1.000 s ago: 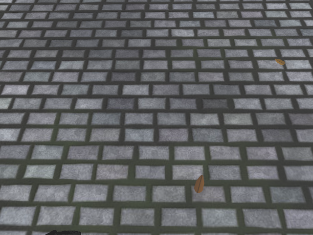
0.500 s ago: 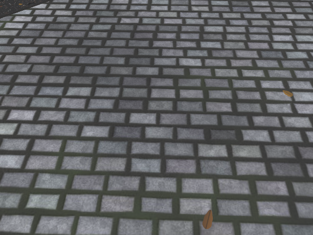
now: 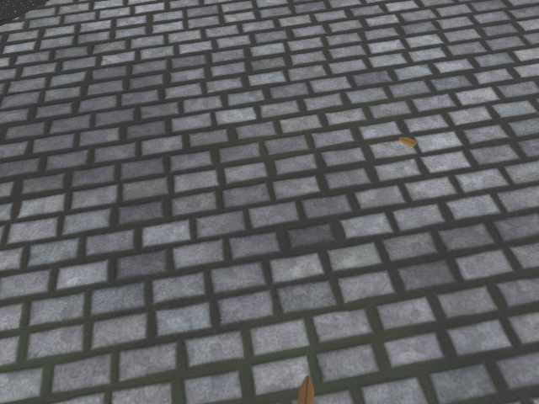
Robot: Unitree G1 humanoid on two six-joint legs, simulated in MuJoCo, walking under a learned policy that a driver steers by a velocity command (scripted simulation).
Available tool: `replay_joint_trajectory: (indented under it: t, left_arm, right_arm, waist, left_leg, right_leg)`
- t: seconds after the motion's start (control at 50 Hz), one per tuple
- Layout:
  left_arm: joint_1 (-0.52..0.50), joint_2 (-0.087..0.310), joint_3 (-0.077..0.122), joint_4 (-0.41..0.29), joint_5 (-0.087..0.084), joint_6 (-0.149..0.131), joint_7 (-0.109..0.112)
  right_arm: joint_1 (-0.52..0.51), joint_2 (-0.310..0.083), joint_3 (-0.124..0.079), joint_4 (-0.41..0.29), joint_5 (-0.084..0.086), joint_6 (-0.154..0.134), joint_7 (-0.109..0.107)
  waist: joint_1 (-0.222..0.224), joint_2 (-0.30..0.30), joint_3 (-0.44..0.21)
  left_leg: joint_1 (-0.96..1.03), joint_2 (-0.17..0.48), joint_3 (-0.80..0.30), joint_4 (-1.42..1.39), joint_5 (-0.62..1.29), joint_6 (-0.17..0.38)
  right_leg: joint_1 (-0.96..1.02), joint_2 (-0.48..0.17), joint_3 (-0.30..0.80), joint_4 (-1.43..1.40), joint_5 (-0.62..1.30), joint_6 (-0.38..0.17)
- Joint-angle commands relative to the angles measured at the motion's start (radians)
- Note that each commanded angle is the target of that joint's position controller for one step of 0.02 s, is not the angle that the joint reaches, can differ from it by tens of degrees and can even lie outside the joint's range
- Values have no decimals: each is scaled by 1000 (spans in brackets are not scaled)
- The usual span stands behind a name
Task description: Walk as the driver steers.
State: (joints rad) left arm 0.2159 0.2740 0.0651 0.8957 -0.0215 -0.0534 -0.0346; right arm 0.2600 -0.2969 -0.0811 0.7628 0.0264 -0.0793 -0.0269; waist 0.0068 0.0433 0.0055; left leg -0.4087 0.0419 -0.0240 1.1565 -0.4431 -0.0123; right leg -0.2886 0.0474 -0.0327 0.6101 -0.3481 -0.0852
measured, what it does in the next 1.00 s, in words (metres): walks ahead, turning right: left foot, then right foot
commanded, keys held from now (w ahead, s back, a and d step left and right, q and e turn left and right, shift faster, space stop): w+e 0.62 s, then w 0.26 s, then w+q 0.06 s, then no key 0.06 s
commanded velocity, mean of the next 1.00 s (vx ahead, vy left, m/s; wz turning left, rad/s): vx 0.47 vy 0.00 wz -0.45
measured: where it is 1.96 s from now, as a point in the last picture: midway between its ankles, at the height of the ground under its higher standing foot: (399, 335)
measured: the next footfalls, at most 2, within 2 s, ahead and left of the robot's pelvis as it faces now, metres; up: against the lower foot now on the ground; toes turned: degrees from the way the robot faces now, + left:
left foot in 0.38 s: +0.40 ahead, +0.08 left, +0.00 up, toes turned -17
right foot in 0.86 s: +0.53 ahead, -0.29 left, +0.00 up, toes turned -30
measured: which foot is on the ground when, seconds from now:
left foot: up 0.00-0.36, down 0.38-0.88, up 0.90-1.00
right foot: down 0.00-0.40, up 0.42-0.84, down 0.86-1.00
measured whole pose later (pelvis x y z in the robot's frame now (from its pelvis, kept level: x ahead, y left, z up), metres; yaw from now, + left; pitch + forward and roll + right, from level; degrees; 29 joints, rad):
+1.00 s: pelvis +0.49 -0.16 +0.01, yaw -28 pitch +2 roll +1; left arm 0.19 0.27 0.04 0.68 0.00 -0.06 -0.03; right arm 0.27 -0.31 -0.05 0.84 0.03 -0.09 0.01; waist -0.01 0.02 0.04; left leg -0.42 0.07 0.00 1.18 -0.41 0.00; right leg -0.38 0.01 -0.05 0.53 -0.17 -0.06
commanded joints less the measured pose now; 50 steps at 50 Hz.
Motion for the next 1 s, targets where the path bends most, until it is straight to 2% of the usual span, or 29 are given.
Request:
replay_joint_trajectory:
  t: [0.02,0.1,0.16,0.2,0.26,0.3,0.34,0.36,0.38,0.4,0.42,0.44,0.46,0.48,0.52,0.56,0.6,0.7,0.78,0.82,0.84,0.86,0.88,0.9,0.92,0.94,0.96,0.98,1.0]
  left_arm:
    - [17,135,17,-71,6,-28,14]
    - [92,144,18,-71,3,-22,42]
    - [142,143,21,-68,0,-13,56]
    - [185,143,22,-64,-4,-9,61]
    - [231,142,26,-61,-13,-3,66]
    - [228,150,34,-68,-12,4,72]
    - [205,160,43,-84,-5,12,72]
    - [186,153,42,-98,-1,14,67]
    - [149,131,32,-133,12,14,60]
    - [268,19,4,-155,18,7,57]
    - [326,53,-4,-161,-15,-2,53]
    - [246,147,23,-153,-32,0,53]
    - [154,168,27,-174,-24,4,54]
    - [105,146,27,-191,-9,5,53]
    - [112,106,28,-201,-9,18,45]
    - [104,63,18,-219,-10,34,42]
    - [60,58,14,-248,0,39,41]
    - [-69,37,-7,-277,5,14,13]
    - [-186,61,-8,-328,2,6,-4]
    - [-171,88,3,-338,8,5,-7]
    - [-84,112,19,-318,12,4,-5]
    - [72,166,49,-269,12,7,3]
    - [251,261,79,-242,11,14,20]
    - [246,338,79,-244,16,12,22]
    - [251,233,55,-256,17,1,17]
    - [205,195,41,-246,21,-8,16]
    - [130,168,29,-247,21,-13,15]
    - [64,134,19,-251,27,-15,12]
    - [31,114,13,-255,37,-20,12]
  right_arm:
    - [-123,-114,-23,-122,-31,-60,6]
    - [-180,-66,-14,-141,-38,-40,18]
    - [-296,-18,5,-180,-29,-40,30]
    - [-367,-12,10,-203,-18,-43,42]
    - [-425,-31,8,-228,-10,-53,57]
    - [-413,-52,2,-230,-10,-61,61]
    - [-327,-84,-13,-215,-10,-67,56]
    - [-206,-117,-31,-187,-13,-69,47]
    - [-32,-156,-43,-164,-27,-68,36]
    - [107,-233,-60,-143,-46,-59,28]
    - [111,-178,-45,-127,-35,-56,41]
    - [44,-90,-25,-139,-27,-47,34]
    - [-12,-60,-15,-137,-23,-37,28]
    - [-48,-50,-9,-122,-29,-33,29]
    - [-86,-36,-4,-102,-42,-39,31]
    - [-94,-46,-11,-82,-30,-51,34]
    - [-88,-83,-24,-63,-29,-57,34]
    - [-48,-126,-30,-22,-18,-44,35]
    - [30,-175,-41,22,7,-23,39]
    - [41,-196,-43,40,15,-6,38]
    - [27,-198,-39,46,17,2,36]
    - [48,-167,-24,51,9,5,32]
    - [53,-110,4,23,-26,1,29]
    - [162,-2,41,4,-26,-20,40]
    - [81,-114,15,23,12,-34,45]
    - [1,-137,6,-7,36,-39,48]
    - [-32,-124,10,-12,17,-38,40]
    - [-40,-121,6,-8,-7,-32,34]
    - [-1,-109,6,4,-13,-18,33]
  waist:
    - [19,-75,43]
    - [17,-88,35]
    - [51,-116,50]
    - [77,-134,61]
    - [89,-134,66]
    - [70,-148,59]
    - [21,-179,16]
    - [-42,-177,-67]
    - [-128,-156,-223]
    - [-101,93,-416]
    - [-73,295,-481]
    - [-85,153,-288]
    - [-80,53,-157]
    - [-54,2,-69]
    - [-5,44,-13]
    - [9,48,12]
    - [8,24,29]
    - [-35,-13,41]
    - [-65,-4,72]
    - [-37,18,52]
    - [25,21,-4]
    - [93,8,-100]
    - [159,-115,-238]
    - [66,-337,-364]
    - [132,-187,-362]
    - [122,-174,-215]
    - [79,-123,-139]
    - [40,-119,-86]
    - [0,-124,-77]
  left_leg:
    - [-422,68,-70,-23,162,26]
    - [-346,24,-18,-243,332,-23]
    - [-261,-26,1,-479,480,-38]
    - [-219,-44,4,-571,526,-41]
    - [-196,-56,-23,-652,533,-27]
    - [-159,-56,-37,-683,496,-8]
    - [-26,-76,-17,-696,406,26]
    - [152,-81,3,-720,415,60]
    - [451,25,-86,-670,388,124]
    - [858,287,-462,-669,270,254]
    - [904,409,-807,-821,57,322]
    - [753,360,-678,-854,-49,274]
    - [586,314,-505,-869,27,233]
    - [436,270,-393,-901,150,218]
    - [278,217,-248,-963,248,203]
    - [218,221,-162,-1012,305,220]
    - [218,237,-103,-1040,364,238]
    - [239,183,70,-1037,444,206]
    - [344,232,73,-1005,431,188]
    - [405,251,79,-923,591,170]
    - [398,228,116,-799,761,146]
    - [322,181,168,-598,854,112]
    - [96,128,204,-258,566,57]
    - [-247,-48,94,69,-142,6]
    - [-336,-20,-59,179,-148,18]
    - [-406,21,-51,186,-64,35]
    - [-367,66,-32,124,24,34]
    - [-313,88,-28,67,68,24]
    - [-236,102,-33,50,101,17]
  right_leg:
    - [281,-294,517,-416,16,-186]
    - [231,-212,341,-434,326,-156]
    - [162,-163,278,-422,362,-122]
    - [145,-167,296,-419,322,-116]
    - [200,-200,357,-370,321,-113]
    - [246,-223,394,-323,370,-97]
    - [260,-216,401,-229,578,-74]
    - [240,-168,373,-99,715,-48]
    - [112,-117,352,129,641,-19]
    - [-214,25,258,504,143,44]
    - [-398,29,253,695,-241,62]
    - [-474,-45,242,764,-158,68]
    - [-467,-87,191,741,-66,70]
    - [-434,-119,171,698,-17,71]
    - [-354,-165,162,634,19,67]
    - [-356,-183,144,581,29,74]
    - [-396,-196,144,500,94,87]
    - [-318,-163,89,179,337,77]
    - [-303,-135,48,30,274,46]
    - [-242,-99,11,-23,182,16]
    - [-100,-61,-25,-75,198,-6]
    - [143,-18,-43,-86,224,-32]
    - [448,-197,199,-60,279,-96]
    - [668,-439,712,-214,77,-268]
    - [636,-447,747,-282,19,-251]
    - [528,-415,571,-285,92,-205]
    - [389,-370,450,-289,279,-176]
    - [275,-331,350,-301,461,-161]
    - [198,-310,287,-328,582,-156]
